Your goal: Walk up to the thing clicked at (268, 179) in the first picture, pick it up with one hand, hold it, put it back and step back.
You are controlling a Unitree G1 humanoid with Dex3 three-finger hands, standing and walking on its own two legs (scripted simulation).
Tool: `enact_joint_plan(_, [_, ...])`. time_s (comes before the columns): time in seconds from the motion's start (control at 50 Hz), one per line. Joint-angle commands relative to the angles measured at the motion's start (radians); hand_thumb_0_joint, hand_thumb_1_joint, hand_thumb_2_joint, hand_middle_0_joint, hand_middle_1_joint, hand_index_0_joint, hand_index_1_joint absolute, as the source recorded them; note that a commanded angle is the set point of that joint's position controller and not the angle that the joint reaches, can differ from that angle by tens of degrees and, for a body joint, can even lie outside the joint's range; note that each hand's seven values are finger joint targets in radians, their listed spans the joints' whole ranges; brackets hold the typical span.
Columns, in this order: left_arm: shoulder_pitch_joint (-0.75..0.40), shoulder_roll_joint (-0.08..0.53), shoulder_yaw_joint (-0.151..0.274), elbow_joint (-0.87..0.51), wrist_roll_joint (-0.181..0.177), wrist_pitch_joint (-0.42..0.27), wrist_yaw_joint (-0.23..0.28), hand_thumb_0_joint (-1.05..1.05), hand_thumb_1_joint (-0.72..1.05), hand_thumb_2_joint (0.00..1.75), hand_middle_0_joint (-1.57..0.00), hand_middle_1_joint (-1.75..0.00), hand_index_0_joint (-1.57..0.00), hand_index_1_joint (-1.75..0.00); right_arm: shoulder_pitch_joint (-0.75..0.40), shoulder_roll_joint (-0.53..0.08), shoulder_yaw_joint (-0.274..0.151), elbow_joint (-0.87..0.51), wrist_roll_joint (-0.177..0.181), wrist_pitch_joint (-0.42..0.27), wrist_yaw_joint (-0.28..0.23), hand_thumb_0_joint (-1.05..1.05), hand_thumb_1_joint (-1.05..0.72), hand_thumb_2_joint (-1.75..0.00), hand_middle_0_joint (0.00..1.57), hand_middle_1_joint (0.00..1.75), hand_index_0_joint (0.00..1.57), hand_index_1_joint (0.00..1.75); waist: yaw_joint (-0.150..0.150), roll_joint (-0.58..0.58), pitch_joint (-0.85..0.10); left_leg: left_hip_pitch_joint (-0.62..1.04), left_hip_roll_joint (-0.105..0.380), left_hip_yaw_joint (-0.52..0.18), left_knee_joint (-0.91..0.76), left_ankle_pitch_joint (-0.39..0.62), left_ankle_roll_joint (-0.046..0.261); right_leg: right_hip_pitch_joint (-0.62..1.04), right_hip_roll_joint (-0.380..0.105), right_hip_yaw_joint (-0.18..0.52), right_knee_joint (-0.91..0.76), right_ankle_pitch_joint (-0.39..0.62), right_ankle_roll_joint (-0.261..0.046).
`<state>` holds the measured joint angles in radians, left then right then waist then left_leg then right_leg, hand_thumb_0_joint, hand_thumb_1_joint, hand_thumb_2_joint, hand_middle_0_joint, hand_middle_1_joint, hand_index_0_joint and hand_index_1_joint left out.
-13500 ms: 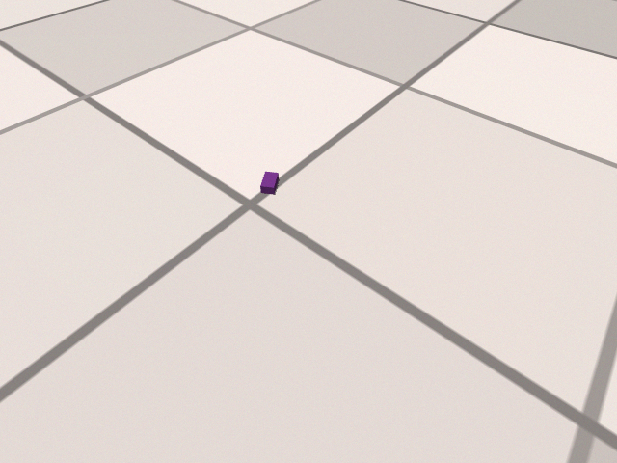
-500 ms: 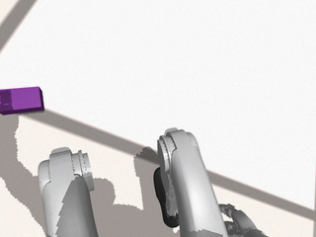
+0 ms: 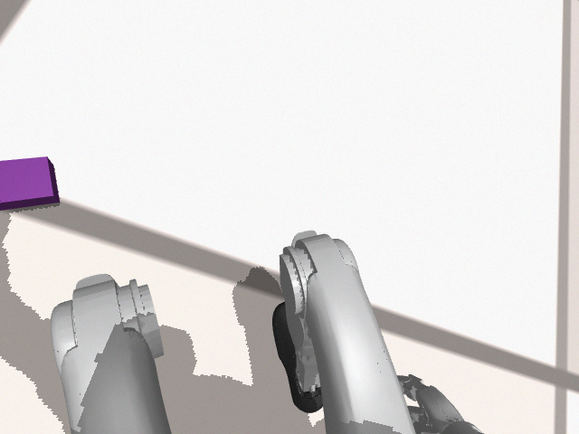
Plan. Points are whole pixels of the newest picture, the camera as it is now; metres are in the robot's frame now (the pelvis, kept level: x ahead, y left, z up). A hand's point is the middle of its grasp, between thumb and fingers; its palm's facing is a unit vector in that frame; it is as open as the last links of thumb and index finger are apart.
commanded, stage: rise first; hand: left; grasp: from above
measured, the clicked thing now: (12, 184) +0.48 +0.31 -0.29
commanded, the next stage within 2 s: approach in 0.74 s
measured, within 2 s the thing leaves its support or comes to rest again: neither
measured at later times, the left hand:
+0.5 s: hand out of the picture +0.44 +0.36 -0.16, palm faces -0.44 -0.08 -0.89, open 13.7 cm
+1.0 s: hand out of the picture +0.44 +0.35 -0.17, palm faces -0.46 -0.06 -0.88, open 13.6 cm
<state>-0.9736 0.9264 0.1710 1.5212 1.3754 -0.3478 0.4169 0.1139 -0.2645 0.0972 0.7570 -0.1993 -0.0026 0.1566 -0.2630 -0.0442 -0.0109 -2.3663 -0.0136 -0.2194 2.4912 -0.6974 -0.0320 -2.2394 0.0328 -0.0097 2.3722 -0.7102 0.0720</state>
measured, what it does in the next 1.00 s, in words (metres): stands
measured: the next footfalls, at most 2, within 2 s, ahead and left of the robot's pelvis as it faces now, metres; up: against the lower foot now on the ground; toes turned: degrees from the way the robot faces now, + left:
none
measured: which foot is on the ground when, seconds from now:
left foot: down 0.00-1.00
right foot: down 0.00-1.00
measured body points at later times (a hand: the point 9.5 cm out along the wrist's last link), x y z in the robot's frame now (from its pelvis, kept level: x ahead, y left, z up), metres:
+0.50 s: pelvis +0.00 +0.00 +0.00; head +0.23 +0.10 +0.38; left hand +0.46 +0.36 -0.11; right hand +0.07 -0.27 -0.09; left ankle +0.07 +0.13 -0.28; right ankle +0.10 -0.15 -0.28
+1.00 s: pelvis +0.00 +0.00 +0.00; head +0.23 +0.10 +0.37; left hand +0.46 +0.35 -0.12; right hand +0.05 -0.27 -0.09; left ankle +0.07 +0.13 -0.28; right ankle +0.10 -0.15 -0.28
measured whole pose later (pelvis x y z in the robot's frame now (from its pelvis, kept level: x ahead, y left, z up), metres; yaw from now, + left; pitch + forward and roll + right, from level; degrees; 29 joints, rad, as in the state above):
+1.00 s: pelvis +0.00 +0.00 +0.00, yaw +0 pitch +32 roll -11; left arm -0.99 0.91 0.11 1.51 1.36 -0.34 0.39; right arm 0.14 -0.27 0.10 0.74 -0.18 -0.02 0.17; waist -0.26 -0.04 -0.01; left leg -2.37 -0.02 -0.22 2.49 -0.69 -0.03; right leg -2.24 0.03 -0.01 2.37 -0.70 0.06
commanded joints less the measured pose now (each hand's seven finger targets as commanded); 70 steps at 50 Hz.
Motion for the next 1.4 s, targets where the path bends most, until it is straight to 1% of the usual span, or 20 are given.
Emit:
enact_joint_plan(0.0, [-0.276,0.286,0.034,-0.156,-0.026,0.001,0.041,0.0,-0.52,1.0,-0.12,-0.98,-0.11,-0.99,0.173,-0.286,-0.082,-0.019,0.0,-0.002,-0.016,0.0,-0.9,-0.9,0.2,0.3,0.2,0.3,0.014,0.424,-0.661,0.606,0.003,0.137,-0.278,0.206,0.042,0.229,0.013,-0.174,-0.193,0.247,-0.09])
enact_joint_plan(0.26, [-0.277,0.262,0.025,-0.225,-0.044,0.004,0.004,0.0,-0.49,0.97,-0.17,-0.92,-0.15,-0.94,0.193,-0.287,-0.092,-0.03,0.009,-0.003,-0.003,0.0,-0.91,-0.9,0.2,0.3,0.2,0.3,0.008,0.427,-0.664,0.609,0.005,0.135,-0.283,0.215,0.041,0.245,0.009,-0.171,-0.203,0.258,-0.091])
enact_joint_plan(0.3, [-0.247,0.25,0.029,-0.199,-0.053,0.005,0.001,0.0,-0.49,0.98,-0.17,-0.92,-0.15,-0.94,0.192,-0.282,-0.094,-0.028,0.014,-0.002,-0.003,0.0,-0.91,-0.9,0.2,0.3,0.2,0.3,0.019,0.41,-0.648,0.602,0.003,0.132,-0.289,0.205,0.041,0.234,0.007,-0.171,-0.199,0.246,-0.091])
enact_joint_plan(0.36, [-0.267,0.24,0.009,-0.211,-0.038,-0.001,-0.006,0.0,-0.48,0.97,-0.18,-0.91,-0.16,-0.93,0.198,-0.283,-0.092,-0.028,0.011,-0.002,-0.002,0.0,-0.9,-0.9,0.2,0.3,0.2,0.3,0.005,0.406,-0.651,0.605,0.004,0.135,-0.28,0.213,0.044,0.249,0.01,-0.17,-0.211,0.26,-0.089])
enact_joint_plan(0.4, [-0.263,0.255,0.024,-0.211,-0.046,-0.001,-0.001,0.0,-0.48,0.97,-0.18,-0.91,-0.16,-0.93,0.199,-0.284,-0.091,-0.029,0.018,0.002,-0.003,0.0,-0.91,-0.9,0.2,0.3,0.2,0.3,0.018,0.403,-0.674,0.607,0.001,0.136,-0.28,0.231,0.043,0.26,0.008,-0.167,-0.206,0.271,-0.091])
enact_joint_plan(0.48, [-0.272,0.232,-0.001,-0.146,-0.038,-0.005,-0.003,0.0,-0.48,0.96,-0.18,-0.91,-0.16,-0.93,0.195,-0.282,-0.084,-0.032,0.017,-0.001,-0.002,0.0,-0.9,-0.9,0.2,0.3,0.2,0.3,-0.008,0.361,-0.601,0.564,0.002,0.131,-0.283,0.184,0.046,0.227,0.012,-0.173,-0.211,0.234,-0.092])
enact_joint_plan(0.66, [-0.315,0.313,0.046,-0.187,-0.026,-0.017,0.02,0.0,-0.44,0.93,-0.2,-0.9,-0.18,-0.92,0.183,-0.291,-0.077,-0.04,0.013,-0.007,-0.007,0.0,-0.9,-0.9,0.2,0.3,0.2,0.3,0.016,0.425,-0.656,0.586,0.0,0.136,-0.291,0.168,0.039,0.231,0.011,-0.174,-0.196,0.216,-0.092])
enact_joint_plan(0.7, [-0.295,0.263,0.016,-0.151,-0.026,-0.014,0.018,0.0,-0.44,0.94,-0.2,-0.9,-0.19,-0.91,0.185,-0.285,-0.076,-0.041,0.01,-0.008,-0.006,0.0,-0.9,-0.9,0.2,0.3,0.2,0.3,-0.002,0.396,-0.623,0.568,0.001,0.138,-0.286,0.154,0.043,0.226,0.014,-0.174,-0.21,0.209,-0.091])
enact_joint_plan(0.78, [-0.273,0.271,0.027,-0.148,-0.033,-0.009,0.022,0.0,-0.44,0.93,-0.2,-0.9,-0.19,-0.92,0.189,-0.287,-0.078,-0.032,0.011,-0.009,-0.011,0.0,-0.9,-0.9,0.2,0.3,0.2,0.3,0.011,0.39,-0.635,0.557,-0.002,0.143,-0.281,0.168,0.045,0.24,0.011,-0.17,-0.213,0.223,-0.088])
enact_joint_plan(0.84, [-0.272,0.25,0.004,-0.129,-0.029,-0.002,0.016,0.0,-0.44,0.94,-0.15,-0.93,-0.16,-0.93,0.198,-0.289,-0.077,-0.027,0.007,-0.013,-0.009,0.0,-0.89,-0.89,0.2,0.3,0.2,0.3,-0.008,0.379,-0.612,0.559,0.001,0.136,-0.278,0.183,0.046,0.227,0.01,-0.175,-0.207,0.237,-0.089])
enact_joint_plan(0.9, [-0.31,0.198,-0.035,-0.143,-0.039,-0.006,0.011,0.0,-0.46,0.95,-0.13,-0.95,-0.14,-0.94,0.205,-0.288,-0.078,-0.025,0.008,-0.021,-0.006,0.0,-0.89,-0.89,0.2,0.3,0.2,0.3,-0.033,0.395,-0.593,0.562,0.003,0.13,-0.282,0.172,0.043,0.212,0.01,-0.18,-0.207,0.232,-0.089])
enact_joint_plan(0.92, [-0.35,0.207,-0.029,-0.199,-0.043,-0.013,0.014,0.0,-0.46,0.95,-0.14,-0.94,-0.14,-0.94,0.211,-0.29,-0.081,-0.025,0.012,-0.022,-0.007,0.0,-0.89,-0.89,0.2,0.3,0.2,0.3,-0.028,0.403,-0.631,0.579,0.004,0.124,-0.287,0.173,0.04,0.213,0.01,-0.183,-0.204,0.232,-0.091])
enact_joint_plan(0.98, [-0.395,0.153,-0.072,-0.212,-0.031,-0.016,0.025,0.0,-0.45,0.94,-0.14,-0.95,-0.15,-0.94,0.226,-0.293,-0.086,-0.02,0.013,-0.025,-0.008,0.0,-0.89,-0.89,0.2,0.3,0.2,0.3,-0.051,0.449,-0.662,0.629,0.009,0.12,-0.287,0.189,0.032,0.201,0.01,-0.188,-0.196,0.248,-0.091])
enact_joint_plan(1.06, [-0.459,0.147,-0.068,-0.219,-0.029,0.016,0.073,0.0,-0.48,0.96,-0.12,-0.96,-0.12,-0.95,0.237,-0.295,-0.088,-0.022,0.014,-0.035,-0.012,0.0,-0.89,-0.89,0.2,0.3,0.2,0.3,-0.065,0.471,-0.672,0.628,0.012,0.13,-0.289,0.19,0.029,0.197,0.009,-0.185,-0.203,0.261,-0.093])
enact_joint_plan(1.1, [-0.443,0.154,-0.057,-0.188,-0.017,0.048,0.093,0.0,-0.49,0.97,-0.09,-1.0,-0.11,-0.98,0.245,-0.291,-0.081,-0.027,0.014,-0.039,-0.011,0.0,-0.89,-0.89,0.2,0.3,0.2,0.3,-0.058,0.478,-0.663,0.61,0.009,0.148,-0.29,0.195,0.033,0.218,0.01,-0.177,-0.221,0.272,-0.093])
enact_joint_plan(1.14, [-0.389,0.183,-0.022,-0.122,-0.01,0.093,0.107,0.0,-0.49,0.97,-0.1,-0.99,-0.11,-0.97,0.243,-0.288,-0.081,-0.032,0.021,-0.038,-0.009,0.0,-0.89,-0.89,0.2,0.3,0.2,0.3,-0.028,0.487,-0.681,0.623,0.005,0.153,-0.309,0.223,0.029,0.217,0.006,-0.175,-0.209,0.286,-0.1])
enact_joint_plan(1.16, [-0.386,0.173,-0.032,-0.101,-0.009,0.113,0.108,0.0,-0.5,0.98,-0.1,-0.99,-0.11,-0.98,0.24,-0.285,-0.075,-0.037,0.021,-0.037,-0.006,0.0,-0.89,-0.89,0.2,0.3,0.2,0.3,-0.034,0.484,-0.674,0.617,0.006,0.158,-0.306,0.238,0.033,0.23,0.009,-0.173,-0.216,0.302,-0.099])
enact_joint_plan(1.26, [-0.305,0.145,-0.056,0.004,-0.051,0.195,0.078,0.0,-0.5,0.97,-0.09,-1.0,-0.11,-0.98,0.208,-0.285,-0.056,-0.071,0.035,-0.039,-0.003,0.0,-0.89,-0.89,0.2,0.3,0.2,0.3,-0.037,0.352,-0.622,0.499,0.0,0.163,-0.292,0.197,0.063,0.269,0.014,-0.156,-0.241,0.285,-0.093])
enact_joint_plan(1.32, [-0.313,0.219,-0.023,-0.06,-0.087,0.204,0.035,0.0,-0.49,0.97,-0.11,-0.98,-0.12,-0.97,0.201,-0.291,-0.049,-0.088,0.043,-0.046,-0.005,0.0,-0.89,-0.89,0.2,0.3,0.2,0.3,-0.023,0.304,-0.649,0.449,-0.003,0.167,-0.284,0.179,0.075,0.341,0.012,-0.141,-0.251,0.268,-0.083])
enact_joint_plan(1.38, [-0.296,0.238,-0.011,-0.109,-0.124,0.185,-0.007,0.0,-0.51,0.98,-0.11,-0.98,-0.12,-0.97,0.201,-0.29,-0.046,-0.093,0.047,-0.05,-0.006,0.0,-0.89,-0.89,0.2,0.3,0.2,0.3,-0.025,0.305,-0.678,0.471,-0.002,0.161,-0.285,0.18,0.07,0.38,0.011,-0.145,-0.246,0.263,-0.082])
